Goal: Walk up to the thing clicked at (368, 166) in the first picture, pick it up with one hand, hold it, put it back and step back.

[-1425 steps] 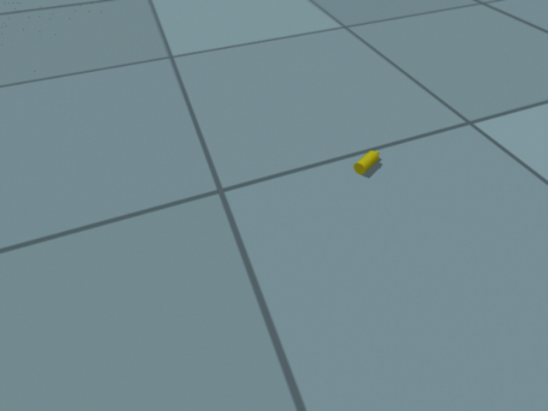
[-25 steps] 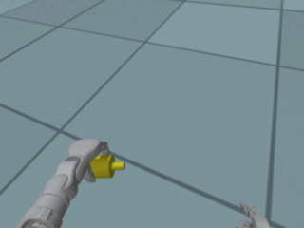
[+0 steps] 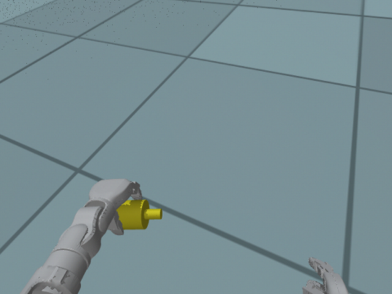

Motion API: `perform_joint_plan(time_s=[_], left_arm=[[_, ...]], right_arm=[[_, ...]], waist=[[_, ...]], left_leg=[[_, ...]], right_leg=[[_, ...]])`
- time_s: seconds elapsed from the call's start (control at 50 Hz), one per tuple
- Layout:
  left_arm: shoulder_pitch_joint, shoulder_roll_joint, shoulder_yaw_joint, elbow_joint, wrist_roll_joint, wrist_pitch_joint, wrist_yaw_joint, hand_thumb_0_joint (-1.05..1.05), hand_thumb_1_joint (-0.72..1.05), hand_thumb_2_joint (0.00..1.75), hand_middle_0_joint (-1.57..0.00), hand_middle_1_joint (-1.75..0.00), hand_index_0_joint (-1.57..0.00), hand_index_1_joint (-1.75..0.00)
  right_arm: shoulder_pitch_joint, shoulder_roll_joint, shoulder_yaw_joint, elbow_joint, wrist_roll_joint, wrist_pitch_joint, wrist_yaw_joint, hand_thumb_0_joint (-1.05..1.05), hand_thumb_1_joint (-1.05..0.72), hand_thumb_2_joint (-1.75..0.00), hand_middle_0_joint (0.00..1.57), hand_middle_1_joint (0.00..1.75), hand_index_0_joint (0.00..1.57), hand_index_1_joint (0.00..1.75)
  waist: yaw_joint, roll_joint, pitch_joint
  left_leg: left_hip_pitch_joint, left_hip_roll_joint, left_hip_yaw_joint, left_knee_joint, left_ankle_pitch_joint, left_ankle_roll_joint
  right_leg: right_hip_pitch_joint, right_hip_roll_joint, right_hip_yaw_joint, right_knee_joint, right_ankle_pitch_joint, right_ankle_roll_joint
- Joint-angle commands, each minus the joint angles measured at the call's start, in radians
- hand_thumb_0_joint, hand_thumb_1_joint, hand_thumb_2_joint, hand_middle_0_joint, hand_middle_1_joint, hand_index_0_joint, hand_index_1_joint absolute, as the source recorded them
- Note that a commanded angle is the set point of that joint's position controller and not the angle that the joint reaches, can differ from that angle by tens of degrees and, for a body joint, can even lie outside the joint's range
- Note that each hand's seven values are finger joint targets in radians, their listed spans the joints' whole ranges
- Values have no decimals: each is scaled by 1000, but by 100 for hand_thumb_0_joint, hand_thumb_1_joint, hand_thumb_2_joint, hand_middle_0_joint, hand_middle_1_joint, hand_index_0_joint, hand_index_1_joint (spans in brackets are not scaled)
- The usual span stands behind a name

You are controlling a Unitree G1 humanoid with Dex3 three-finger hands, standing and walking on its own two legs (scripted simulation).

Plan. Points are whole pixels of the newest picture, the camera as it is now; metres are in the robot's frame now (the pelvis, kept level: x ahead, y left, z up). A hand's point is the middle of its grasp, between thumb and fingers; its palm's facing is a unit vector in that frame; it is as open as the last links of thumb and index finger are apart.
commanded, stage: hold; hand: left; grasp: from above
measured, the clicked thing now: (125, 214) +0.31 +0.21 -0.06
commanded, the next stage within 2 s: crouch in 0.28 s
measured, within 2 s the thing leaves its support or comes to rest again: neither
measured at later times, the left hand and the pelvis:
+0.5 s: hand (118, 210) +0.30 +0.22 -0.03, palm faces -0.45 -0.05 -0.89, open 9.6 cm; pelvis +0.01 +0.00 +0.00, yaw +0 degrees
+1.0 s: hand (140, 220) +0.36 +0.23 -0.21, palm faces -0.41 +0.05 -0.91, open 9.7 cm; pelvis -0.03 +0.01 -0.12, yaw +1 degrees
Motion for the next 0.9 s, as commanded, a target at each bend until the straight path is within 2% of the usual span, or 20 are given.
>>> perform_joint_plan(time_s=[0.0, 0.02, 0.04, 0.08, 0.12, 0.14, 0.22, 0.24, 0.3, 0.34, 0.36, 0.38, 0.46, 0.52, 0.58, 0.66, 0.68, 0.76, 0.8, 0.88], left_arm=[[-336, 212, 104, -196, 1, -10, 35, 0, 76, 61, -101, -71, -108, -63], [-323, 207, 102, -194, -2, -10, 36, 0, 78, 60, -102, -70, -109, -62], [-337, 196, 92, -210, -4, -10, 36, 0, 78, 62, -103, -70, -110, -64], [-325, 216, 116, -205, -10, -9, 43, 0, 78, 62, -103, -69, -110, -62], [-311, 191, 92, -176, -4, -7, 43, 0, 78, 62, -102, -71, -110, -64], [-315, 205, 107, -190, 0, -9, 45, 0, 77, 61, -102, -70, -109, -63], [-334, 218, 114, -201, 7, -8, 52, 0, 77, 63, -101, -72, -109, -65], [-336, 192, 94, -210, 3, -7, 51, 0, 77, 64, -101, -73, -109, -66], [-334, 209, 108, -184, 3, -5, 53, 0, 76, 61, -100, -71, -108, -64], [-314, 185, 86, -181, -3, -3, 49, 0, 79, 61, -101, -73, -109, -65], [-311, 176, 79, -164, -2, -2, 47, 0, 83, 58, -97, -80, -110, -66], [-321, 184, 86, -172, -2, -4, 46, 0, 76, 58, -92, -72, -103, -60], [-287, 169, 82, -111, 10, -18, 57, 0, 83, 69, -108, -72, -114, -66], [-300, 170, 89, -65, 24, -44, 90, 0, 83, 67, -108, -71, -114, -65], [-341, 157, 93, 14, 51, -67, 157, 0, 82, 68, -109, -68, -114, -63], [-452, 161, 96, 110, 101, -76, 257, 0, 82, 71, -110, -68, -115, -64], [-476, 132, 76, 157, 111, -74, 279, 0, 81, 74, -111, -68, -114, -65], [-600, 96, 61, 295, 148, -71, 363, 0, 82, 73, -114, -67, -116, -65], [-635, 123, 78, 353, 168, -66, 395, 0, 84, 73, -114, -68, -117, -65], [-709, 158, 105, 457, 187, -51, 436, 0, 82, 76, -114, -69, -116, -67]], right_arm=[[-92, -121, -42, -137, -4, -46, -11, 0, -90, -90, 20, 30, 20, 30], [-99, -117, -42, -139, -3, -46, -11, 0, -90, -90, 20, 30, 20, 30], [-94, -118, -42, -141, -4, -46, -11, 0, -90, -90, 20, 30, 20, 30], [-103, -117, -39, -144, -1, -44, -12, 0, -90, -90, 20, 30, 20, 30], [-97, -116, -39, -138, -3, -43, -12, 0, -90, -90, 20, 30, 20, 30], [-102, -116, -42, -140, -3, -42, -13, 0, -90, -90, 20, 30, 20, 30], [-97, -116, -43, -132, -4, -41, -12, 0, -90, -90, 20, 30, 20, 30], [-94, -116, -43, -131, -3, -40, -12, 0, -90, -90, 20, 30, 20, 30], [-85, -120, -45, -125, -3, -40, -11, 0, -90, -90, 20, 30, 20, 30], [-95, -118, -45, -131, -1, -40, -9, 0, -90, -90, 20, 30, 20, 30], [-91, -118, -45, -131, -1, -39, -9, 0, -90, -91, 20, 30, 20, 30], [-91, -119, -46, -131, -1, -37, -9, 0, -87, -89, 20, 30, 20, 30], [-75, -116, -45, -129, -2, -34, -8, 0, -89, -90, 20, 30, 20, 30], [-68, -116, -44, -124, -6, -28, -6, 0, -89, -90, 20, 30, 20, 30], [-47, -117, -49, -103, -17, -21, 0, 0, -89, -90, 20, 30, 20, 30], [4, -128, -67, -66, -37, -20, 14, 0, -90, -90, 20, 30, 20, 30], [16, -131, -71, -57, -42, -22, 18, 0, -90, -90, 20, 30, 20, 30], [80, -142, -93, -40, -60, -32, 35, 0, -90, -90, 20, 30, 20, 30], [96, -147, -99, -40, -67, -41, 40, 0, -90, -90, 20, 30, 20, 30], [132, -154, -102, -41, -81, -53, 45, 0, -90, -90, 20, 30, 20, 30]], waist=[[0, -36, -243], [10, -39, -239], [2, -37, -249], [10, -43, -228], [-4, -43, -222], [7, -45, -231], [5, -19, -260], [2, -30, -261], [5, -34, -247], [9, -38, -241], [0, -44, -227], [-4, -49, -230], [-9, -84, -207], [-18, -84, -196], [-37, -96, -191], [-61, -54, -279], [-73, -66, -296], [-108, -63, -363], [-99, -28, -419], [-112, -8, -502]], left_leg=[[142, -38, 5, -57, 123, 29], [138, -40, 5, -57, 132, 28], [147, -41, 7, -57, 130, 28], [136, -42, 8, -63, 109, 29], [139, -39, 8, -65, 103, 29], [139, -40, 6, -62, 116, 28], [162, -40, 6, -63, 144, 25], [164, -37, 4, -61, 158, 25], [157, -33, 2, -65, 156, 24], [156, -37, 4, -65, 165, 23], [151, -37, 6, -64, 158, 25], [157, -36, 5, -65, 157, 27], [130, -41, 7, -53, 148, 32], [101, -43, 6, -34, 133, 30], [43, -44, 3, 21, 105, 28], [-52, -44, 5, 159, 102, 19], [-96, -44, 3, 207, 104, 19], [-273, -35, -7, 385, 54, 18], [-372, -36, -6, 475, 22, 17], [-555, -39, -14, 606, -57, 23]], right_leg=[[26, 43, -31, -91, 105, -27], [29, 43, -33, -93, 109, -27], [29, 43, -30, -96, 111, -27], [31, 42, -30, -106, 89, -25], [21, 43, -30, -103, 87, -27], [26, 43, -32, -102, 94, -26], [42, 44, -32, -95, 121, -29], [37, 46, -33, -91, 137, -29], [43, 48, -38, -92, 135, -30], [43, 46, -36, -95, 141, -31], [32, 45, -34, -98, 138, -30], [33, 44, -34, -100, 139, -28], [20, 41, -34, -97, 135, -25], [-11, 39, -31, -78, 121, -27], [-79, 38, -36, -31, 97, -26], [-188, 38, -31, 90, 104, -28], [-231, 38, -33, 134, 113, -27], [-420, 41, -38, 295, 69, -35], [-501, 41, -41, 378, 37, -39], [-634, 44, -51, 513, -33, -45]])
